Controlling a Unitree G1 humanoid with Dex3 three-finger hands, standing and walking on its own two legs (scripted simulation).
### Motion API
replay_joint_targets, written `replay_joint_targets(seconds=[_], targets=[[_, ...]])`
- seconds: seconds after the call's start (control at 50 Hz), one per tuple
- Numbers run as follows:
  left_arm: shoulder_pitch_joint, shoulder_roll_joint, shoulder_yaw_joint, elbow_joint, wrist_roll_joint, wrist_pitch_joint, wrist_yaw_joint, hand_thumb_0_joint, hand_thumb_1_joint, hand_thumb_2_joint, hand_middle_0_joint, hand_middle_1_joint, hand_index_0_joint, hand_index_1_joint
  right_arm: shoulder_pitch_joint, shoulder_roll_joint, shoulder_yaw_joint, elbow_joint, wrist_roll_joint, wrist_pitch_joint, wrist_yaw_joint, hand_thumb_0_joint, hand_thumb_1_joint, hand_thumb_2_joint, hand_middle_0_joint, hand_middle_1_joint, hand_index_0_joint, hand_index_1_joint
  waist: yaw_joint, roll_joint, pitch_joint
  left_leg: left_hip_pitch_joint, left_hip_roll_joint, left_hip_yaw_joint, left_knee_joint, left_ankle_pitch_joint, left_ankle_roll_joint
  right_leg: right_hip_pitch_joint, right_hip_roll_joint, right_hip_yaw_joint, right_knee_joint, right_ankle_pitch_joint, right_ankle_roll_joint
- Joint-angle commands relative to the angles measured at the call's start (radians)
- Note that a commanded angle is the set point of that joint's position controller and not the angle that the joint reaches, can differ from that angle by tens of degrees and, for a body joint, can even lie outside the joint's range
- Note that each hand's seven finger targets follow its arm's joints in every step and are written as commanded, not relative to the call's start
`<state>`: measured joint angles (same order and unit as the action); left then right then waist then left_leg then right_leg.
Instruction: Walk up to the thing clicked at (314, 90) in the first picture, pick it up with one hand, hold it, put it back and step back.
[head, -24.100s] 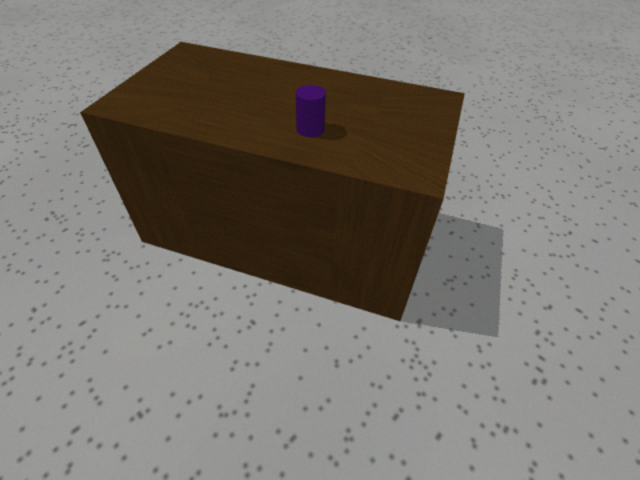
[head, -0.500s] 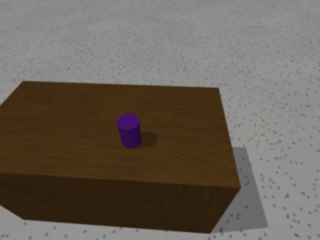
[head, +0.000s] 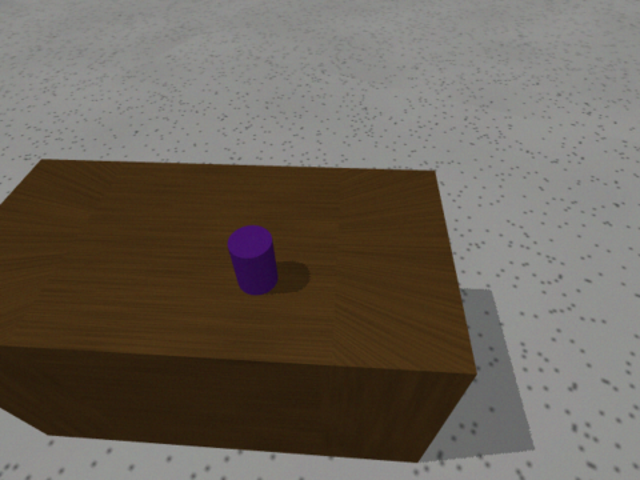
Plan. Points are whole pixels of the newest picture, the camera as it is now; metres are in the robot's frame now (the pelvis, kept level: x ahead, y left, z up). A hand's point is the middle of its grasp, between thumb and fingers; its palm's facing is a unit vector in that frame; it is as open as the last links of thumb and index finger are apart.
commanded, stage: home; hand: left
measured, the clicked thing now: (254, 261) +0.53 +0.15 -0.12
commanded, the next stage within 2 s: stand in 0.04 s
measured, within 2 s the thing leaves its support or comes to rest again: neither
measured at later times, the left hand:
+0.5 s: hand out of the picture +0.08 +0.25 -0.15, palm faces +0.00 -0.93 -0.36, open 11.8 cm
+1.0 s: hand out of the picture +0.08 +0.25 -0.15, palm faces -0.01 -0.93 -0.36, open 7.4 cm
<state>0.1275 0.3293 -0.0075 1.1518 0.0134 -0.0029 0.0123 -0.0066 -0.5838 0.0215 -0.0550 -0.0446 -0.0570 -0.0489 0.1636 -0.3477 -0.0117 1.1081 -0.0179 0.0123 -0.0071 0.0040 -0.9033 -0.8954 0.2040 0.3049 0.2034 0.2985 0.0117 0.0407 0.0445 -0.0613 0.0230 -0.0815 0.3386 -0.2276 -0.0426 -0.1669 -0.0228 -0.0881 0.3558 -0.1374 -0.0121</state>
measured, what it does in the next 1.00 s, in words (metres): stands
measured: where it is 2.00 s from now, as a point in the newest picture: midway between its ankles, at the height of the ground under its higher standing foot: outside the picture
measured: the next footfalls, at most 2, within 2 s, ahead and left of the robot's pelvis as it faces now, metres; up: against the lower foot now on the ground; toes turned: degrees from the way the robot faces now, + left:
none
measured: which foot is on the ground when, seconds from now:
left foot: down 0.00-1.00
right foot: down 0.00-1.00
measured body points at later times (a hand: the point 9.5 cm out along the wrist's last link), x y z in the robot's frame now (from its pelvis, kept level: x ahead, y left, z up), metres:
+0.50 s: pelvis +0.01 +0.00 +0.00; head +0.01 -0.01 +0.45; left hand +0.08 +0.30 -0.12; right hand +0.07 -0.30 -0.14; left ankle -0.02 +0.15 -0.75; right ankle +0.04 -0.11 -0.75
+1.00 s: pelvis +0.01 -0.01 +0.00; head +0.02 -0.02 +0.45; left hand +0.08 +0.30 -0.12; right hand +0.07 -0.30 -0.14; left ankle -0.02 +0.15 -0.75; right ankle +0.04 -0.11 -0.75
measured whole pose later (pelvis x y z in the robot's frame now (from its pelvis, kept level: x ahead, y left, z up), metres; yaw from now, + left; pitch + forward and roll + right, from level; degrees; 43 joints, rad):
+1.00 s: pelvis +0.01 -0.01 +0.00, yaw +0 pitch -3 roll +0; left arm 0.10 0.34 0.01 1.15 0.01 0.00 0.00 0.00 0.89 0.89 -0.21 -0.30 -0.21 -0.30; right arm 0.15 -0.36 0.00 1.11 -0.02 0.00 -0.01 0.00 -0.90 -0.89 0.20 0.30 0.20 0.30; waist 0.01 0.03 0.05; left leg -0.04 0.04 -0.08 0.31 -0.23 -0.05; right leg -0.16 -0.01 -0.08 0.36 -0.15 -0.02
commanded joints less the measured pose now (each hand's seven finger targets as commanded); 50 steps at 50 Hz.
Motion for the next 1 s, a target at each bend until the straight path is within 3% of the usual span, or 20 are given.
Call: replay_joint_targets(seconds=[0.0, 0.12, 0.16, 0.18, 0.22, 0.34, 0.5, 0.64, 0.72, 0.86, 0.98], targets=[[-0.042, 0.23, 0.048, -0.051, 0.003, -0.027, 0.01, 0.0, -0.611, 0.016, -0.044, -0.042, -0.044, -0.042, -0.029, -0.191, -0.032, -0.061, 0.002, -0.02, -0.009, 0.0, -0.899, -0.902, 0.201, 0.301, 0.2, 0.301, -0.001, -0.037, -0.048, -0.101, 0.074, -0.045, -0.064, 0.101, 0.057, 0.104, -0.116, 0.13, -0.071, 0.022, -0.008], [-0.059, 0.229, 0.052, -0.056, 0.0, -0.025, 0.009, 0.0, -0.611, 0.012, -0.044, -0.041, -0.044, -0.041, -0.027, -0.197, -0.031, -0.06, 0.0, -0.021, -0.013, 0.0, -0.899, -0.902, 0.2, 0.301, 0.2, 0.301, 0.001, -0.036, -0.047, -0.104, 0.079, -0.043, -0.075, 0.12, 0.051, 0.118, -0.114, 0.125, -0.06, 0.041, -0.007], [-0.055, 0.225, 0.052, -0.054, 0.002, -0.026, 0.008, 0.0, -0.451, 0.172, -0.2, -0.201, -0.2, -0.201, -0.03, -0.196, -0.03, -0.06, 0.001, -0.021, -0.013, 0.0, -0.9, -0.9, 0.2, 0.3, 0.2, 0.3, 0.0, -0.036, -0.053, -0.098, 0.081, -0.044, -0.07, 0.134, 0.051, 0.121, -0.113, 0.12, -0.051, 0.087, -0.006], [-0.053, 0.224, 0.052, -0.052, 0.001, -0.025, 0.009, 0.0, -0.371, 0.252, -0.2, -0.281, -0.2, -0.281, -0.028, -0.193, -0.029, -0.06, 0.001, -0.021, -0.014, 0.0, -0.9, -0.9, 0.2, 0.3, 0.2, 0.3, 0.001, -0.043, -0.05, -0.103, 0.081, -0.04, -0.069, 0.135, 0.051, 0.133, -0.115, 0.12, -0.052, 0.093, -0.005], [-0.058, 0.227, 0.053, -0.052, 0.001, -0.024, 0.008, 0.0, -0.211, 0.412, -0.2, -0.3, -0.2, -0.3, -0.025, -0.192, -0.027, -0.057, 0.001, -0.02, -0.013, 0.0, -0.9, -0.9, 0.2, 0.3, 0.2, 0.3, 0.001, -0.044, -0.029, -0.116, 0.08, -0.042, -0.079, 0.106, 0.05, 0.117, -0.109, 0.121, -0.064, 0.04, -0.004], [-0.064, 0.229, 0.055, -0.057, 0.0, -0.023, 0.005, 0.0, 0.269, 0.892, -0.2, -0.3, -0.2, -0.3, -0.028, -0.194, -0.028, -0.057, 0.0, -0.023, -0.013, 0.0, -0.9, -0.9, 0.2, 0.3, 0.2, 0.3, 0.0, -0.036, -0.031, -0.109, 0.083, -0.043, -0.081, 0.113, 0.048, 0.118, -0.111, 0.12, -0.059, 0.044, -0.01], [-0.07, 0.224, 0.057, -0.062, -0.002, -0.024, 0.002, 0.0, 0.899, 0.9, -0.2, -0.3, -0.2, -0.3, -0.035, -0.209, -0.029, -0.061, 0.001, -0.027, -0.014, 0.0, -0.9, -0.9, 0.2, 0.3, 0.2, 0.3, 0.002, -0.019, -0.049, -0.097, 0.09, -0.043, -0.082, 0.147, 0.049, 0.134, -0.112, 0.119, -0.046, 0.097, -0.012], [-0.066, 0.227, 0.056, -0.062, -0.003, -0.023, 0.0, 0.0, 0.899, 0.9, -0.2, -0.3, -0.2, -0.3, -0.04, -0.208, -0.027, -0.061, 0.003, -0.029, -0.014, 0.0, -0.9, -0.9, 0.2, 0.3, 0.2, 0.3, 0.0, -0.025, -0.062, -0.072, 0.091, -0.042, -0.084, 0.163, 0.048, 0.128, -0.114, 0.117, -0.04, 0.125, -0.014], [-0.076, 0.234, 0.058, -0.063, -0.003, -0.022, -0.001, 0.0, 0.899, 0.9, -0.2, -0.3, -0.2, -0.3, -0.038, -0.208, -0.026, -0.058, 0.001, -0.026, -0.013, 0.0, -0.9, -0.9, 0.2, 0.3, 0.2, 0.3, -0.003, -0.04, -0.029, -0.088, 0.089, -0.037, -0.086, 0.102, 0.049, 0.103, -0.11, 0.125, -0.061, 0.032, -0.008], [-0.067, 0.239, 0.059, -0.065, -0.004, -0.024, -0.002, 0.0, 0.899, 0.9, -0.2, -0.3, -0.2, -0.3, -0.038, -0.205, -0.026, -0.06, 0.0, -0.028, -0.012, 0.0, -0.9, -0.9, 0.2, 0.3, 0.2, 0.3, -0.004, -0.03, -0.049, -0.083, 0.09, -0.036, -0.087, 0.118, 0.047, 0.115, -0.114, 0.129, -0.051, 0.075, -0.016], [-0.069, 0.237, 0.059, -0.064, -0.003, -0.023, -0.004, 0.0, 0.899, 0.9, -0.2, -0.3, -0.2, -0.3, -0.037, -0.207, -0.025, -0.06, 0.001, -0.026, -0.01, 0.0, -0.9, -0.9, 0.2, 0.3, 0.2, 0.3, -0.001, -0.049, -0.036, -0.097, 0.086, -0.033, -0.089, 0.08, 0.049, 0.11, -0.11, 0.132, -0.068, 0.009, -0.011]])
